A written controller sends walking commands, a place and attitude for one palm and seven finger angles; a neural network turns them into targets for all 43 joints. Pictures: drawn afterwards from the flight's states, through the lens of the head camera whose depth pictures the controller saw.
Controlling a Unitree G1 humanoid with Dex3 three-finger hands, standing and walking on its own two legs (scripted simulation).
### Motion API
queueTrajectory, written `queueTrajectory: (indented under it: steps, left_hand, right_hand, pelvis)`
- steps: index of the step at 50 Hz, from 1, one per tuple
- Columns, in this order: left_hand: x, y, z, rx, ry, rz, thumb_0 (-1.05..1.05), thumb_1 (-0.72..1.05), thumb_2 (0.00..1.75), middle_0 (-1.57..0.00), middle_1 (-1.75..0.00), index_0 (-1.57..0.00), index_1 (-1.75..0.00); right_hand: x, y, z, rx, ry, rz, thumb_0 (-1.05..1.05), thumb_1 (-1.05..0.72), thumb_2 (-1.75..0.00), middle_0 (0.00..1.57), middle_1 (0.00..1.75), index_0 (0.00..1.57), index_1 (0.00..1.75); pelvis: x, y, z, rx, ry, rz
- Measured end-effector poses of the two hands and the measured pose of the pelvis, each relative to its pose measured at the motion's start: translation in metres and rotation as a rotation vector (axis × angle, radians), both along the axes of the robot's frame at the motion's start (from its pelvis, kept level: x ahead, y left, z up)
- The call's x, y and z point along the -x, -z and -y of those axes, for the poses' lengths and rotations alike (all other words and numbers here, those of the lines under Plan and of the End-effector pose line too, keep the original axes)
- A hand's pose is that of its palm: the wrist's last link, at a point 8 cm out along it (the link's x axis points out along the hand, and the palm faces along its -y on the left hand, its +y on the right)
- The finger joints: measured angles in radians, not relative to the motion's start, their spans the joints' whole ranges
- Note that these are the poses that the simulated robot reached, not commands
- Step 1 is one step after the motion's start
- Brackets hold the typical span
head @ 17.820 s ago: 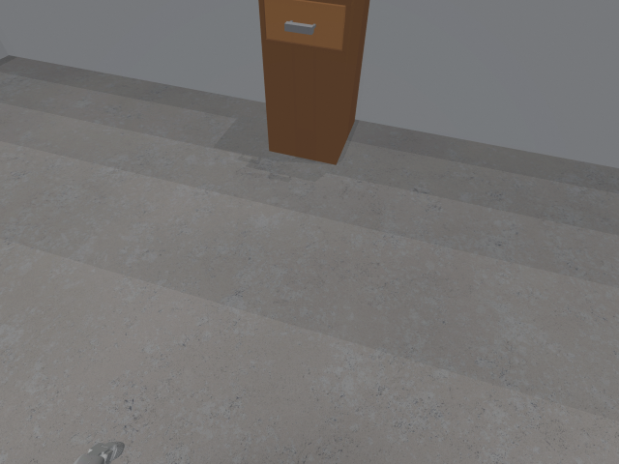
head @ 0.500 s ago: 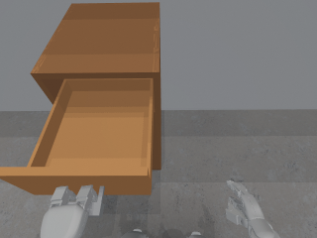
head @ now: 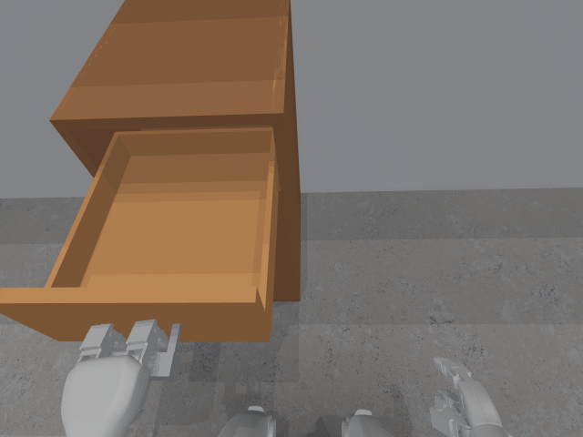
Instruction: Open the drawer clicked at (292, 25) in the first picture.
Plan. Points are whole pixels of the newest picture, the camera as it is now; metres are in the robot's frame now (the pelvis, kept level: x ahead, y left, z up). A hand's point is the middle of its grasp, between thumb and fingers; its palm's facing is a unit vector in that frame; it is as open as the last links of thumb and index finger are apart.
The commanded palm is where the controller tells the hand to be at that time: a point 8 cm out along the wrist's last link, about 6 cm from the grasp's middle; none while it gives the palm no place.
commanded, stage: open the thumb to release the handle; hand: left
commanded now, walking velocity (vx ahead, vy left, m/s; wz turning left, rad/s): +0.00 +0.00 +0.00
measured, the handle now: (135, 348) +0.23 +0.23 +0.00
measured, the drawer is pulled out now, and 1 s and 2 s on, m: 0.30 0.30 0.30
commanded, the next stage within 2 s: lift the hand off the handle in 0.26 s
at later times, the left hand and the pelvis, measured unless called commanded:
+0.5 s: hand (133, 395) +0.18 +0.22 -0.02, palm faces -0.01 -0.08 -1.00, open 13.7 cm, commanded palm +0.16 +0.23 +0.03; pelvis -0.02 -0.01 +0.01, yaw +1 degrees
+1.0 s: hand (129, 386) +0.18 +0.23 +0.00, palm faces -0.03 -0.10 -0.99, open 13.6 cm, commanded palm +0.17 +0.23 +0.06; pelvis -0.02 +0.00 +0.03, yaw +0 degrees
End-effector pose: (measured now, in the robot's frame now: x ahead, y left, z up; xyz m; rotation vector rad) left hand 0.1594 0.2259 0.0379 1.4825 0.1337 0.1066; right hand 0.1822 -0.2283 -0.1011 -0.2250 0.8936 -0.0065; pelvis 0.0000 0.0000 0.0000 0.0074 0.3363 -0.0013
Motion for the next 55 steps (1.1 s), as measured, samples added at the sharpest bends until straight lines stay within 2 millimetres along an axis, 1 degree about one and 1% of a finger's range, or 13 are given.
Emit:
queueTrajectory:
  steps: [5, 9, 14, 19, 26, 31, 36, 41, 46, 51, 55]
  left_hand:
    - [0.0, -0.001, 0.001, -0.008, -0.013, -0.018, 0.0, 0.23, 0.61, -0.33, -1.28, -0.37, -1.28]
    - [0.002, -0.001, 0.002, -0.012, -0.013, -0.029, 0.0, -0.01, 0.51, -0.32, -1.25, -0.35, -1.25]
    - [0.003, -0.001, 0.002, -0.01, -0.011, -0.021, 0.0, -0.27, 0.4, -0.31, -1.23, -0.33, -1.22]
    - [0.004, 0.0, 0.002, -0.01, -0.011, -0.006, 0.0, -0.41, 0.34, -0.31, -1.22, -0.32, -1.21]
    - [0.004, 0.0, 0.003, -0.011, -0.023, 0.004, 0.0, -0.48, 0.31, -0.31, -1.22, -0.32, -1.2]
    - [0.003, 0.001, 0.003, -0.016, -0.023, 0.011, 0.0, -0.49, 0.3, -0.32, -1.22, -0.32, -1.2]
    - [-0.002, 0.001, 0.002, -0.021, -0.017, 0.014, 0.0, -0.49, 0.3, -0.33, -1.22, -0.32, -1.21]
    - [-0.005, -0.002, 0.002, -0.012, -0.022, -0.012, 0.0, -0.49, 0.3, -0.33, -1.21, -0.34, -1.24]
    - [-0.005, -0.007, 0.001, 0.003, -0.017, -0.035, 0.0, -0.49, 0.3, -0.33, -1.2, -0.36, -1.23]
    - [-0.005, -0.015, -0.002, 0.013, 0.0, -0.017, 0.0, -0.49, 0.3, -0.34, -1.2, -0.36, -1.22]
    - [-0.005, -0.018, -0.003, 0.017, 0.011, -0.015, 0.0, -0.49, 0.3, -0.35, -1.2, -0.36, -1.21]
  right_hand:
    - [0.018, -0.004, 0.01, 0.003, 0.043, -0.011, 0.01, -0.9, -0.9, 0.2, 0.3, 0.2, 0.3]
    - [0.025, -0.01, 0.016, 0.008, 0.059, 0.0, 0.01, -0.9, -0.9, 0.2, 0.3, 0.2, 0.3]
    - [0.027, -0.014, 0.022, 0.019, 0.065, 0.02, 0.01, -0.9, -0.9, 0.2, 0.3, 0.2, 0.3]
    - [0.025, -0.015, 0.024, 0.024, 0.063, 0.04, 0.01, -0.9, -0.9, 0.2, 0.3, 0.2, 0.3]
    - [0.019, -0.016, 0.017, 0.011, 0.05, 0.058, 0.01, -0.9, -0.9, 0.2, 0.3, 0.2, 0.3]
    - [0.017, -0.015, 0.009, 0.003, 0.035, 0.055, 0.01, -0.9, -0.9, 0.2, 0.3, 0.2, 0.3]
    - [0.017, -0.012, 0.002, -0.001, 0.023, 0.041, 0.01, -0.9, -0.9, 0.2, 0.3, 0.2, 0.3]
    - [0.018, -0.015, -0.001, -0.012, 0.033, 0.038, 0.01, -0.9, -0.9, 0.2, 0.3, 0.2, 0.3]
    - [0.021, -0.023, 0.0, -0.007, 0.048, 0.045, 0.01, -0.9, -0.9, 0.2, 0.3, 0.2, 0.3]
    - [0.022, -0.031, 0.005, 0.008, 0.058, 0.052, 0.01, -0.9, -0.9, 0.2, 0.3, 0.2, 0.3]
    - [0.02, -0.036, 0.008, 0.019, 0.062, 0.054, 0.01, -0.9, -0.9, 0.2, 0.3, 0.2, 0.3]
  pelvis:
    - [0.006, -0.007, 0.006, -0.008, 0.003, 0.022]
    - [0.011, -0.011, 0.01, -0.009, 0.001, 0.035]
    - [0.016, -0.012, 0.012, -0.009, -0.002, 0.041]
    - [0.02, -0.011, 0.013, -0.008, -0.006, 0.044]
    - [0.022, -0.01, 0.011, -0.008, -0.008, 0.046]
    - [0.023, -0.011, 0.009, -0.005, -0.015, 0.049]
    - [0.023, -0.011, 0.008, -0.003, -0.02, 0.05]
    - [0.022, -0.016, 0.006, -0.001, -0.019, 0.062]
    - [0.019, -0.022, 0.005, -0.001, -0.012, 0.074]
    - [0.016, -0.026, 0.003, 0.002, -0.008, 0.084]
    - [0.014, -0.028, 0.001, 0.005, -0.006, 0.089]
